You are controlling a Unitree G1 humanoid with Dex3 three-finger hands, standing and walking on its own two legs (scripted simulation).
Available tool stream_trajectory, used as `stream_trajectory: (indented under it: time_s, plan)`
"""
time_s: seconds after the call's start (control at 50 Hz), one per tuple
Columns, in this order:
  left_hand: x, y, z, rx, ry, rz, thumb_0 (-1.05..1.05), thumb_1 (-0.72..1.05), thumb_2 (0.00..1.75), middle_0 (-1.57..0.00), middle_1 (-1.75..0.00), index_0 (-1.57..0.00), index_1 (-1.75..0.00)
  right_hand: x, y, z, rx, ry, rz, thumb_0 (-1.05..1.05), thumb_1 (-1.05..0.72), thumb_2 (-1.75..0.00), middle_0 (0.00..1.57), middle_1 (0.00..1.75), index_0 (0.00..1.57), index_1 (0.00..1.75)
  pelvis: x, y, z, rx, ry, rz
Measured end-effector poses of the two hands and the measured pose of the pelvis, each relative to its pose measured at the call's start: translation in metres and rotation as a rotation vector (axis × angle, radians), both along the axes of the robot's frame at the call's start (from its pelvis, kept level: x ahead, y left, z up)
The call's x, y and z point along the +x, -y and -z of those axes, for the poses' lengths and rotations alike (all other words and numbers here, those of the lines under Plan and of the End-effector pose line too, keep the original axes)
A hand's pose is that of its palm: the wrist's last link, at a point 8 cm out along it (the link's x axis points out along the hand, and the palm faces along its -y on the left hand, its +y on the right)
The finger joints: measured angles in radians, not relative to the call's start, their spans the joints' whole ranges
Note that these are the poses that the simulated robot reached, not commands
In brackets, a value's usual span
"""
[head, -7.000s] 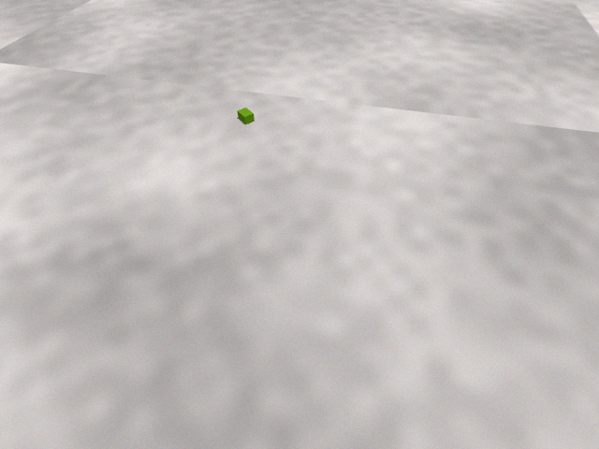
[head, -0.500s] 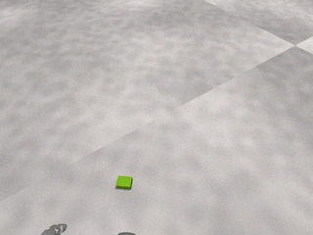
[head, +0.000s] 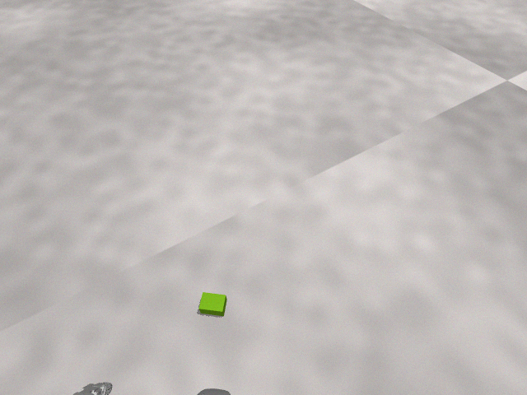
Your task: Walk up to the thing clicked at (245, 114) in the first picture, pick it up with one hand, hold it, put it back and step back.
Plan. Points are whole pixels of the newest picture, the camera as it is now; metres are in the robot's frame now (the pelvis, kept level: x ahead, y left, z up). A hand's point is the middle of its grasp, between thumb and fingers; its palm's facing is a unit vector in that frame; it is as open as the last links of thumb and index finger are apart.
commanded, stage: walk up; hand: left
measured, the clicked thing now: (213, 304) +0.48 +0.22 -0.74
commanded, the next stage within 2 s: stand in 0.08 s
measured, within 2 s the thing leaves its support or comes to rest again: neither
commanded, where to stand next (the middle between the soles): +0.06 -0.02 m, yaw -1 degrees
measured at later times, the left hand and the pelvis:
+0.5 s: hand (119, 394) +0.13 +0.26 -0.14, palm faces -0.01 -0.94 -0.34, open 7.4 cm; pelvis +0.04 +0.00 +0.01, yaw +0 degrees
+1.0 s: hand (114, 394) +0.13 +0.27 -0.14, palm faces -0.02 -0.94 -0.34, open 7.4 cm; pelvis +0.05 +0.01 +0.02, yaw -1 degrees
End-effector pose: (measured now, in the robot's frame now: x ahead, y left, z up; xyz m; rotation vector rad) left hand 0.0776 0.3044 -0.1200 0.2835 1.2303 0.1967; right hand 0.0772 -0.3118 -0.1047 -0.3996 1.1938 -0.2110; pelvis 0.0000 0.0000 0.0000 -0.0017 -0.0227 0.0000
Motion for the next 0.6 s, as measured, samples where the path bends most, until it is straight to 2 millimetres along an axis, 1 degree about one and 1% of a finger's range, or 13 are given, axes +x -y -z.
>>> stream_trajectory:
  time_s: [0.1,0.2,0.38,0.48,0.6]
  plan:
    - [-0.004,0.002,-0.001,0.004,-0.01,-0.012,0.01,0.91,0.9,-0.21,-0.3,-0.2,-0.3,0.002,0.001,0.002,0.004,-0.011,-0.002,0.01,-0.9,-0.9,0.21,0.3,0.2,0.3,0.003,0.002,-0.001,-0.001,0.0,-0.005]
    - [-0.001,0.007,-0.007,0.006,-0.021,-0.008,0.01,0.91,0.9,-0.21,-0.3,-0.2,-0.3,0.01,-0.007,0.005,0.051,-0.014,0.008,0.01,-0.9,-0.9,0.21,0.3,0.2,0.3,0.013,0.001,-0.006,-0.002,0.001,-0.003]
    - [0.028,0.008,-0.018,0.019,0.021,0.008,0.01,0.91,0.9,-0.21,-0.3,-0.2,-0.3,0.028,-0.025,0.008,0.106,-0.004,0.011,0.01,-0.9,-0.9,0.21,0.3,0.2,0.3,0.029,-0.002,-0.012,0.0,0.004,0.003]
    - [0.042,0.004,-0.02,0.027,0.033,0.015,0.01,0.91,0.9,-0.21,-0.3,-0.2,-0.3,0.035,-0.027,0.007,0.104,-0.011,0.017,0.01,-0.9,-0.9,0.21,0.3,0.2,0.3,0.035,-0.004,-0.014,0.0,0.0,0.005]
    - [0.052,0.0,-0.018,0.028,0.028,0.016,0.01,0.91,0.9,-0.21,-0.3,-0.2,-0.3,0.041,-0.025,0.002,0.084,-0.017,0.026,0.01,-0.9,-0.9,0.21,0.3,0.2,0.3,0.041,-0.007,-0.015,0.001,-0.004,0.007]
